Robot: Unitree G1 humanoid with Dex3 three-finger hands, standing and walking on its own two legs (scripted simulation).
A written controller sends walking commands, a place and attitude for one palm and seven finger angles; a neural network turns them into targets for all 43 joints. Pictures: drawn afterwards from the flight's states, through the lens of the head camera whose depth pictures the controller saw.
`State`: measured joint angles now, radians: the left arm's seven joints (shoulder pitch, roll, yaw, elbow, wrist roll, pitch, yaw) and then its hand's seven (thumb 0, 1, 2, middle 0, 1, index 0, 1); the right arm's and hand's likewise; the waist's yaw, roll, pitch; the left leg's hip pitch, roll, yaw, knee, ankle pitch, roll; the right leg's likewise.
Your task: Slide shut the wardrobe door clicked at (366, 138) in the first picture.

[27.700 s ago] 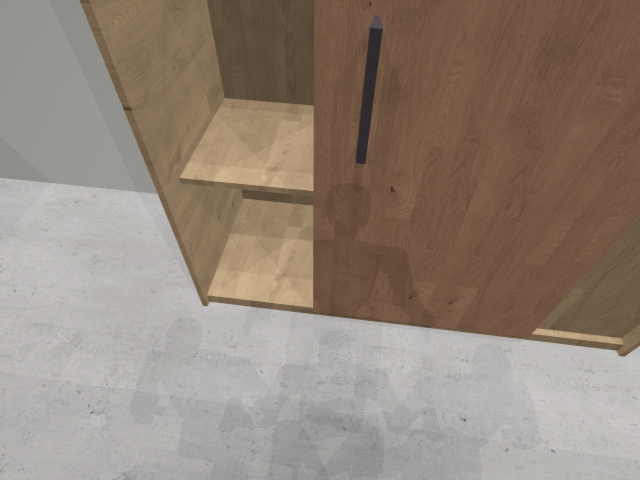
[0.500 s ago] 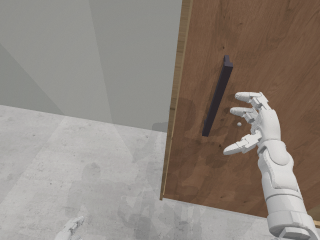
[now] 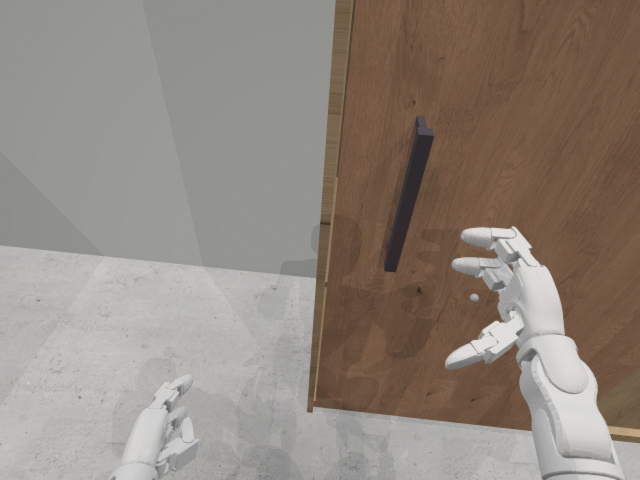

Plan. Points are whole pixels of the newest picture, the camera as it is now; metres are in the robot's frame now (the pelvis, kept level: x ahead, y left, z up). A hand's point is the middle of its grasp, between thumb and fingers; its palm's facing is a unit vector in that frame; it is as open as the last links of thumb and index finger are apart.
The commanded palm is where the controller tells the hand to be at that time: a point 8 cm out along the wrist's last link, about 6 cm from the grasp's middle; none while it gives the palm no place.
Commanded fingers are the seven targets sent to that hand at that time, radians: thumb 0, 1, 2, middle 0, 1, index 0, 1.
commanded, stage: draw the hand back to the body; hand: right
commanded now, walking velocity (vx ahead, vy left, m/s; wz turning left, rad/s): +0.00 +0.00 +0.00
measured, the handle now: (404, 201) +0.49 -0.11 +0.12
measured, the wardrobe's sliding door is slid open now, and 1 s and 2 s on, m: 0.00 0.00 0.00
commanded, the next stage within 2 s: step back with the hand held close in 1.64 s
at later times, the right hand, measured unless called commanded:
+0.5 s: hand (527, 314) +0.26 -0.21 +0.15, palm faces +0.17 +0.99 -0.02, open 14.7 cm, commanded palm +0.23 -0.25 +0.16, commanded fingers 0.00 0.44 -0.25 0.25 1.09 0.25 1.09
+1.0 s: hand (599, 342) +0.22 -0.25 +0.17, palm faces +0.40 +0.86 -0.32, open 11.4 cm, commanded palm +0.17 -0.29 +0.18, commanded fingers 0.00 -0.47 -0.69 0.22 0.56 0.22 0.56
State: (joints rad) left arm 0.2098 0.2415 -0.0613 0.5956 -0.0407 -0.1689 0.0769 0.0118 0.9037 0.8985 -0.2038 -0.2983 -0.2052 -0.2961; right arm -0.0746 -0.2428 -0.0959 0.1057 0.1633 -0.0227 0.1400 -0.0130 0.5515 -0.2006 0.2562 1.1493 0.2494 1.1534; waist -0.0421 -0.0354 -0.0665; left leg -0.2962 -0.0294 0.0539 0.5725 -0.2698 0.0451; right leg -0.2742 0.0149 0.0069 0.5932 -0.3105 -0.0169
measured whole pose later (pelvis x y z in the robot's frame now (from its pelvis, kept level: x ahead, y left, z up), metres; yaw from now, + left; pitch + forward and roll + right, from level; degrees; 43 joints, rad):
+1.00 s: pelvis +0.01 -0.01 +0.01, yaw +0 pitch -5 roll +1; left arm 0.22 0.23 -0.05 0.68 0.01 -0.14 0.08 0.01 0.90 0.90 -0.20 -0.30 -0.21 -0.30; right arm 0.33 -0.32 -0.25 -0.28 0.07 -0.08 -0.08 0.00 -0.12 -0.52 0.24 0.76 0.23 0.76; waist -0.07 -0.06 0.00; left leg -0.10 -0.02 0.05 0.39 -0.20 0.03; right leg -0.08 0.02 0.01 0.42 -0.25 -0.03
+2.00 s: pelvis +0.00 -0.03 +0.01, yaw +0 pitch +1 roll +1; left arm 0.19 0.24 -0.01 0.59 0.01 -0.07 0.08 0.01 0.90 0.90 -0.21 -0.30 -0.21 -0.30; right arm 0.49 -0.37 -0.36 -0.41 0.04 -0.17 -0.10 0.01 -0.89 -0.90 0.21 0.30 0.20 0.30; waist -0.02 -0.04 0.01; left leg -0.23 -0.01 0.05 0.38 -0.17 0.00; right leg -0.23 0.04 0.00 0.45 -0.23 -0.05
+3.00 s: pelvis -0.15 -0.02 +0.00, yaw -3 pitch +3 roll +0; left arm 0.20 0.19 0.02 0.63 0.02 -0.10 0.06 0.01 0.90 0.90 -0.21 -0.30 -0.21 -0.30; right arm 0.52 -0.45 -0.44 -0.53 0.02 -0.27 -0.12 0.01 -0.88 -0.90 0.22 0.30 0.21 0.31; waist -0.04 0.10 -0.04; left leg -0.38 -0.02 -0.08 0.53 -0.19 0.00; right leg -0.57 0.06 0.00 1.00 -0.41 0.01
